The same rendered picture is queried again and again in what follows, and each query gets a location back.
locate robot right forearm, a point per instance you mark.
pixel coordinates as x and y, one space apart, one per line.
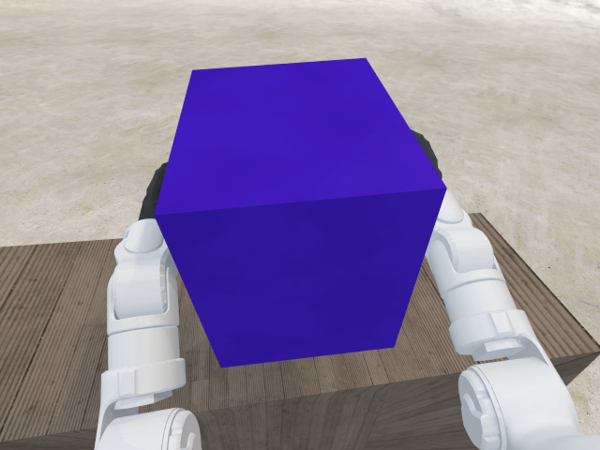
485 321

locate robot left forearm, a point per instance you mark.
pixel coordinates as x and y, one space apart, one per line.
144 363

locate left robot hand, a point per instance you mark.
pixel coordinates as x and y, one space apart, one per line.
150 201

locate robot left upper arm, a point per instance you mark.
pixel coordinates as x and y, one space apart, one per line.
171 429

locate pedestal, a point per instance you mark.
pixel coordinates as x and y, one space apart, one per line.
54 348

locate robot right upper arm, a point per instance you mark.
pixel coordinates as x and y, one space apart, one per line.
519 404

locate carton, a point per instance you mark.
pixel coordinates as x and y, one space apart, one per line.
298 206

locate right robot hand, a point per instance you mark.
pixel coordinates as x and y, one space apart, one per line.
428 150

